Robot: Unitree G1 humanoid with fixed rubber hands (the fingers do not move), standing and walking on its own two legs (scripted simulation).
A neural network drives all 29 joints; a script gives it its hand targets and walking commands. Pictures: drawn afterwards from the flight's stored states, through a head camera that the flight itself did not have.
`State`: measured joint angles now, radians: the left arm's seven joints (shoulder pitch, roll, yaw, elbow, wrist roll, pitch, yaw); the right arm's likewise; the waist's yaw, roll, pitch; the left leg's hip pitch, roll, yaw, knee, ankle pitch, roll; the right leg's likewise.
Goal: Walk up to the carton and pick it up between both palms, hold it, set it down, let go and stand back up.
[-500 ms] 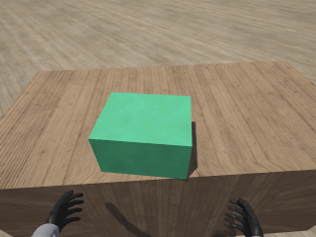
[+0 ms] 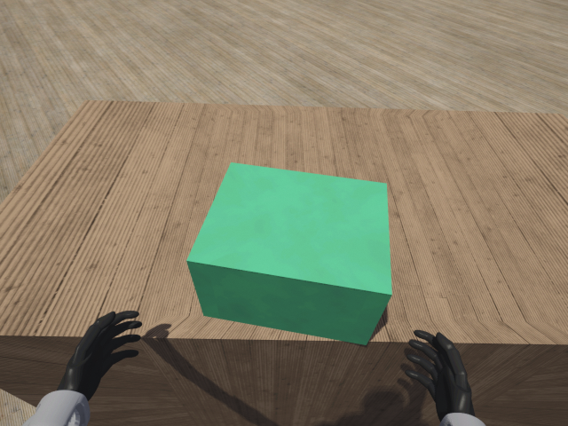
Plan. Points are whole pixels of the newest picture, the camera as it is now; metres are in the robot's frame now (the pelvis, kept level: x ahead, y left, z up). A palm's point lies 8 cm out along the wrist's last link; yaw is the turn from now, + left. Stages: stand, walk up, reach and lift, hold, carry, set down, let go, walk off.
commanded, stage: reach and lift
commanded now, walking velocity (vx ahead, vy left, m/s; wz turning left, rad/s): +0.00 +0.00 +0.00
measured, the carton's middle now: (295, 249) +0.40 +0.02 -0.01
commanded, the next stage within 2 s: none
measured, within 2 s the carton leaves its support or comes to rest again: neither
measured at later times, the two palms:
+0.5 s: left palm (109, 317) +0.24 +0.27 +0.04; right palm (450, 346) +0.23 -0.18 +0.03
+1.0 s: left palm (118, 252) +0.32 +0.27 +0.08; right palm (449, 287) +0.30 -0.19 +0.07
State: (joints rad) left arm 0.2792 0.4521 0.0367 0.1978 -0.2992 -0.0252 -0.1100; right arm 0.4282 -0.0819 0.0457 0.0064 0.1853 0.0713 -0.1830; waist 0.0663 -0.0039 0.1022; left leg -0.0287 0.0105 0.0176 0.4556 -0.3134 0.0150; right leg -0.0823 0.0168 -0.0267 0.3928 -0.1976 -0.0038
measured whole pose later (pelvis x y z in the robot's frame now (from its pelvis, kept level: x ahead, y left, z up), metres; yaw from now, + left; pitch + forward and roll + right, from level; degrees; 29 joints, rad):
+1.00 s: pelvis -0.01 +0.00 +0.00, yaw +0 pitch -1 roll -1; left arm -0.32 0.44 0.07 0.46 -0.35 0.21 -0.10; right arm -0.18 -0.18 -0.03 0.26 0.30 0.22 -0.17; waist 0.02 -0.01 0.02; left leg -0.14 0.00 0.03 0.42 -0.26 0.03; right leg -0.19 0.00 -0.01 0.35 -0.14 0.01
